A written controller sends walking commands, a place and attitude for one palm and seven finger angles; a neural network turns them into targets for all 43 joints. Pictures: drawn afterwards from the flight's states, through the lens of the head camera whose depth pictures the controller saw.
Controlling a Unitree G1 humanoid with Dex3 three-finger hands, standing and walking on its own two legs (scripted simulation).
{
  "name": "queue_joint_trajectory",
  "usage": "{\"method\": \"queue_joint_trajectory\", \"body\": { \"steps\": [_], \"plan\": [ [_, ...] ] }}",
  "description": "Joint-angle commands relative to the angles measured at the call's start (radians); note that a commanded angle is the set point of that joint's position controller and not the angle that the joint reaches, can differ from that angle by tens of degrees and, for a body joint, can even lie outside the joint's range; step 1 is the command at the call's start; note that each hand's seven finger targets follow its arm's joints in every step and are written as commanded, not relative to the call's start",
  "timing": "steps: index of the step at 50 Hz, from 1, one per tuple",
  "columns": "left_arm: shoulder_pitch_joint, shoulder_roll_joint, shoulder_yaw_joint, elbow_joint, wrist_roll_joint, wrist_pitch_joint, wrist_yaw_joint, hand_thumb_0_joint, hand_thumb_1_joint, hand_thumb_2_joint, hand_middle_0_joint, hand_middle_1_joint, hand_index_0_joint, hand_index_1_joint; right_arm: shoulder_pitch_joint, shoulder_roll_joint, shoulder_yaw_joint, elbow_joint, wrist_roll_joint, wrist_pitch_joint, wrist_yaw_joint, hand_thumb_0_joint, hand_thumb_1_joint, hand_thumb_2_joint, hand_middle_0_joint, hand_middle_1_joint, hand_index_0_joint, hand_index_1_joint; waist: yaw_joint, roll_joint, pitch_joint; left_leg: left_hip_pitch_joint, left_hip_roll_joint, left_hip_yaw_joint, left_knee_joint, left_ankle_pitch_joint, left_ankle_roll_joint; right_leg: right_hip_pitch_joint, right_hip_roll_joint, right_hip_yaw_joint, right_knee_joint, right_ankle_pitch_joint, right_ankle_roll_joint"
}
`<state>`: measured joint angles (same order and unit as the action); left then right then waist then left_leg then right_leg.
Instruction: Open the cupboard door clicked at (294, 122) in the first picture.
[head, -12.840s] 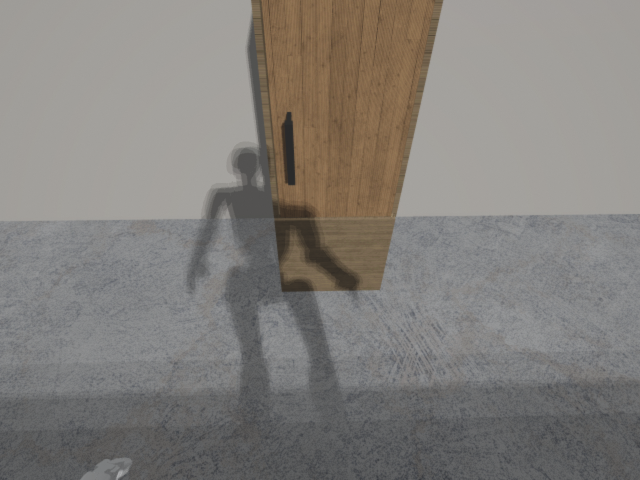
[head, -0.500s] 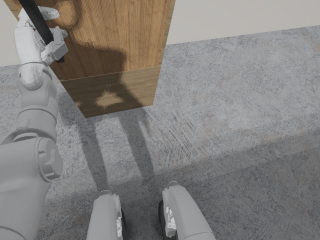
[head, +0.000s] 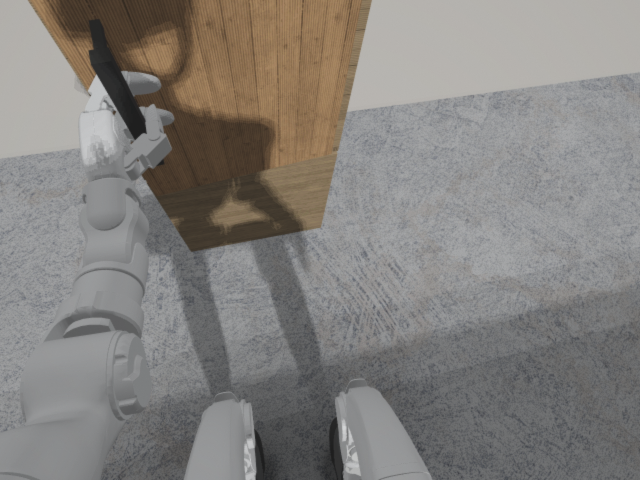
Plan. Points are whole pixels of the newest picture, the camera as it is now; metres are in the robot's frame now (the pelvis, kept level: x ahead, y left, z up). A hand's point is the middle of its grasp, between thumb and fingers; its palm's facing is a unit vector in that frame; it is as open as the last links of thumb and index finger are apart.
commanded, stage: pull the door open along its arc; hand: left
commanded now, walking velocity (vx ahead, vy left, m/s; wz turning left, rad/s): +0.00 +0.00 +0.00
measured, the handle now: (130, 103) +0.56 +0.18 +0.04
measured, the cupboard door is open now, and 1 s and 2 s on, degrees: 5 48 45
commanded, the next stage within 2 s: open thumb and fingers to let go in 0.72 s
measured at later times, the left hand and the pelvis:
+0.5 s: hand (262, 238) +0.38 +0.04 +0.04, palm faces +0.36 -0.93 -0.02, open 5.9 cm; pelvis +0.02 -0.02 +0.02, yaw +3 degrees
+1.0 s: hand (297, 261) +0.35 +0.00 +0.03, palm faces +0.42 -0.90 -0.09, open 6.7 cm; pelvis +0.01 -0.08 +0.02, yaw +6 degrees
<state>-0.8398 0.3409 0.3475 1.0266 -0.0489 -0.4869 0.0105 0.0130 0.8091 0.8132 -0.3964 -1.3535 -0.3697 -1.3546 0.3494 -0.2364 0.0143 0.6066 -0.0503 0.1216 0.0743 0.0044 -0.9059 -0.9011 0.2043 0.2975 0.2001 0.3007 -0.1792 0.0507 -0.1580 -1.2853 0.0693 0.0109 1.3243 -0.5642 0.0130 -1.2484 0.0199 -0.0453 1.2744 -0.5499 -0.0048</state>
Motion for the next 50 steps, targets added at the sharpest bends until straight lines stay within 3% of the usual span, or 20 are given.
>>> {"method": "queue_joint_trajectory", "body": {
  "steps": [1, 3, 5, 6, 8, 10, 11, 13, 16, 18, 23, 28, 29, 32, 33, 37, 40, 41, 45, 50],
  "plan": [
    [-0.076, 0.054, -0.048, -0.275, -0.033, -0.078, 0.013, 0.0, 0.9, 0.9, -0.4, -1.35, -0.4, -1.35, 0.133, -0.164, -0.074, -0.082, 0.01, -0.019, -0.004, 0.0, -0.9, -0.9, 0.2, 0.3, 0.2, 0.3, 0.053, 0.023, -0.561, 0.448, -0.051, -0.03, -0.158, 0.489, 0.003, 0.387, 0.031, 0.001, -0.157, 0.494, -0.012],
    [0.017, 0.01, -0.075, -0.367, -0.038, -0.09, 0.03, 0.0, 0.9, 0.9, -0.4, -1.35, -0.4, -1.35, 0.121, -0.16, -0.08, -0.096, 0.012, -0.025, 0.0, 0.0, -0.9, -0.9, 0.2, 0.3, 0.2, 0.3, 0.074, 0.031, -0.578, 0.495, -0.049, -0.029, -0.172, 0.526, -0.004, 0.396, 0.031, -0.004, -0.154, 0.514, -0.016],
    [0.116, -0.053, -0.122, -0.416, -0.045, -0.094, 0.045, 0.0, 0.9, 0.9, -0.4, -1.35, -0.4, -1.35, 0.1, -0.151, -0.083, -0.103, 0.016, -0.029, 0.005, 0.0, -0.9, -0.9, 0.2, 0.3, 0.2, 0.3, 0.082, 0.01, -0.538, 0.499, -0.049, -0.021, -0.183, 0.533, -0.005, 0.405, 0.029, -0.006, -0.165, 0.527, -0.014],
    [0.148, -0.091, -0.08, -0.453, -0.077, -0.094, 0.118, 0.0, 0.9, 0.9, -0.4, -1.35, -0.4, -1.35, 0.086, -0.139, -0.081, -0.113, 0.012, -0.031, 0.004, 0.0, -0.9, -0.9, 0.2, 0.3, 0.2, 0.3, 0.109, 0.004, -0.512, 0.492, -0.049, -0.015, -0.199, 0.532, -0.011, 0.412, 0.027, -0.015, -0.168, 0.513, -0.013],
    [0.215, -0.173, -0.149, -0.516, -0.057, -0.098, 0.2, 0.0, 0.9, 0.9, -0.4, -1.35, -0.4, -1.35, 0.068, -0.128, -0.083, -0.12, 0.006, -0.042, 0.01, 0.0, -0.9, -0.9, 0.2, 0.3, 0.2, 0.3, 0.103, -0.022, -0.483, 0.501, -0.046, -0.017, -0.202, 0.537, -0.015, 0.407, 0.026, -0.019, -0.169, 0.512, -0.013],
    [0.304, -0.253, -0.164, -0.56, -0.043, -0.096, 0.324, 0.0, 0.9, 0.9, -0.4, -1.35, -0.4, -1.35, 0.047, -0.112, -0.083, -0.132, -0.008, -0.048, 0.019, 0.0, -0.9, -0.9, 0.2, 0.3, 0.2, 0.3, 0.129, -0.027, -0.469, 0.497, -0.046, -0.012, -0.211, 0.562, -0.024, 0.42, 0.021, -0.026, -0.163, 0.523, -0.013],
    [0.311, -0.295, -0.21, -0.583, -0.012, -0.097, 0.377, 0.0, 0.9, 0.9, -0.4, -1.35, -0.4, -1.35, 0.038, -0.107, -0.083, -0.131, -0.015, -0.053, 0.025, 0.0, -0.9, -0.9, 0.2, 0.3, 0.2, 0.3, 0.12, -0.028, -0.459, 0.492, -0.047, -0.011, -0.207, 0.559, -0.025, 0.417, 0.019, -0.026, -0.16, 0.527, -0.014],
    [0.363, -0.344, -0.257, -0.611, 0.051, -0.095, 0.477, 0.0, 0.9, 0.9, -0.4, -1.35, -0.4, -1.35, 0.023, -0.1, -0.089, -0.136, -0.029, -0.062, 0.032, 0.0, -0.9, -0.9, 0.2, 0.3, 0.2, 0.3, 0.127, -0.056, -0.45, 0.479, -0.05, -0.011, -0.201, 0.555, -0.025, 0.425, 0.019, -0.027, -0.157, 0.532, -0.017],
    [0.394, -0.444, -0.344, -0.648, 0.154, -0.084, 0.595, 0.0, 0.9, 0.9, -0.4, -1.35, -0.4, -1.35, -0.015, -0.08, -0.087, -0.129, -0.049, -0.077, 0.04, 0.0, -0.9, -0.9, 0.2, 0.3, 0.2, 0.3, 0.127, -0.036, -0.468, 0.489, -0.054, -0.008, -0.196, 0.555, -0.027, 0.426, 0.011, -0.031, -0.151, 0.537, -0.024],
    [0.453, -0.475, -0.37, -0.681, 0.199, -0.065, 0.634, 0.0, 0.9, 0.9, -0.4, -1.35, -0.4, -1.35, -0.042, -0.064, -0.084, -0.137, -0.061, -0.098, 0.033, 0.0, -0.9, -0.9, 0.2, 0.3, 0.2, 0.3, 0.139, -0.055, -0.483, 0.49, -0.058, -0.003, -0.192, 0.552, -0.025, 0.45, 0.014, -0.033, -0.158, 0.551, -0.03],
    [0.567, -0.582, -0.454, -0.716, 0.246, 0.006, 0.684, 0.0, 0.9, 0.9, -0.4, -1.35, -0.4, -1.35, -0.122, -0.027, -0.068, -0.142, -0.07, -0.145, 0.011, 0.0, -0.9, -0.9, 0.2, 0.3, 0.2, 0.3, 0.155, -0.102, -0.461, 0.472, -0.068, 0.003, -0.207, 0.483, -0.022, 0.503, 0.007, -0.031, -0.183, 0.539, -0.036],
    [0.751, -0.686, -0.565, -0.794, 0.188, 0.076, 0.656, 0.0, 0.9, 0.9, -0.4, -1.35, -0.4, -1.35, -0.199, -0.002, -0.056, -0.145, -0.05, -0.19, 0.01, 0.0, -0.9, -0.9, 0.2, 0.3, 0.2, 0.3, 0.174, -0.159, -0.462, 0.475, -0.082, 0.009, -0.228, 0.424, -0.027, 0.601, -0.012, -0.013, -0.238, 0.597, -0.023],
    [0.793, -0.705, -0.59, -0.82, 0.182, 0.086, 0.646, 0.0, 0.9, 0.9, -0.4, -1.35, -0.4, -1.35, -0.21, 0.006, -0.05, -0.142, -0.045, -0.196, 0.014, 0.0, -0.9, -0.9, 0.2, 0.3, 0.2, 0.3, 0.18, -0.138, -0.454, 0.478, -0.085, 0.013, -0.231, 0.418, -0.029, 0.609, -0.019, -0.008, -0.242, 0.619, -0.019],
    [0.825, -0.735, -0.656, -0.869, 0.185, 0.11, 0.628, 0.0, 0.9, 0.9, -0.4, -1.35, -0.4, -1.35, -0.218, 0.017, -0.04, -0.141, -0.041, -0.214, 0.016, 0.0, -0.9, -0.9, 0.2, 0.3, 0.2, 0.3, 0.158, -0.144, -0.413, 0.47, -0.093, 0.005, -0.225, 0.391, -0.032, 0.617, -0.037, 0.007, -0.259, 0.669, -0.005],
    [0.802, -0.716, -0.653, -0.865, 0.195, 0.116, 0.627, 0.0, 0.9, 0.9, -0.4, -1.35, -0.4, -1.35, -0.218, 0.013, -0.04, -0.141, -0.039, -0.218, 0.013, 0.0, -0.9, -0.9, 0.2, 0.3, 0.2, 0.3, 0.153, -0.122, -0.394, 0.462, -0.092, -0.002, -0.223, 0.388, -0.031, 0.606, -0.039, 0.014, -0.261, 0.662, -0.009],
    [0.7, -0.643, -0.595, -0.788, 0.207, 0.124, 0.633, 0.0, 0.9, 0.9, -0.4, -1.35, -0.4, -1.35, -0.203, 0.012, -0.034, -0.121, -0.046, -0.224, -0.006, 0.0, -0.9, -0.9, 0.2, 0.3, 0.2, 0.3, 0.126, -0.139, -0.336, 0.399, -0.104, -0.01, -0.192, 0.315, -0.035, 0.578, -0.066, 0.069, -0.278, 0.67, 0.013],
    [0.579, -0.584, -0.533, -0.751, 0.214, 0.106, 0.65, 0.0, 0.9, 0.9, -0.4, -1.35, -0.4, -1.35, -0.194, 0.01, -0.039, -0.103, -0.053, -0.227, -0.02, 0.0, -0.9, -0.9, 0.2, 0.3, 0.2, 0.3, 0.113, -0.145, -0.352, 0.345, -0.107, -0.016, -0.161, 0.283, -0.036, 0.585, -0.088, 0.118, -0.279, 0.674, 0.027],
    [0.483, -0.539, -0.49, -0.737, 0.211, 0.095, 0.661, 0.0, 0.9, 0.9, -0.4, -1.35, -0.4, -1.35, -0.191, 0.006, -0.038, -0.091, -0.053, -0.223, -0.028, 0.0, -0.9, -0.9, 0.2, 0.3, 0.2, 0.3, 0.097, -0.17, -0.34, 0.303, -0.108, -0.021, -0.145, 0.252, -0.036, 0.585, -0.1, 0.147, -0.288, 0.642, 0.036],
    [0.514, -0.552, -0.467, -0.722, 0.191, 0.066, 0.665, 0.0, 0.62, 0.78, -0.38, -1.32, -0.38, -1.32, -0.214, 0.008, -0.047, -0.095, -0.053, -0.23, -0.039, 0.0, -0.9, -0.9, 0.2, 0.3, 0.2, 0.3, 0.124, -0.186, -0.38, 0.26, -0.112, -0.029, -0.139, 0.21, -0.036, 0.616, -0.111, 0.183, -0.302, 0.563, 0.036],
    [0.449, -0.561, -0.443, -0.735, 0.161, 0.05, 0.689, 0.0, 0.27, 0.63, -0.355, -1.283, -0.355, -1.283, -0.225, 0.002, -0.056, -0.089, -0.057, -0.241, -0.05, 0.0, -0.9, -0.9, 0.2, 0.3, 0.2, 0.3, 0.121, -0.199, -0.406, 0.22, -0.112, -0.031, -0.12, 0.18, -0.035, 0.625, -0.122, 0.216, -0.321, 0.494, 0.041]
  ]
}}
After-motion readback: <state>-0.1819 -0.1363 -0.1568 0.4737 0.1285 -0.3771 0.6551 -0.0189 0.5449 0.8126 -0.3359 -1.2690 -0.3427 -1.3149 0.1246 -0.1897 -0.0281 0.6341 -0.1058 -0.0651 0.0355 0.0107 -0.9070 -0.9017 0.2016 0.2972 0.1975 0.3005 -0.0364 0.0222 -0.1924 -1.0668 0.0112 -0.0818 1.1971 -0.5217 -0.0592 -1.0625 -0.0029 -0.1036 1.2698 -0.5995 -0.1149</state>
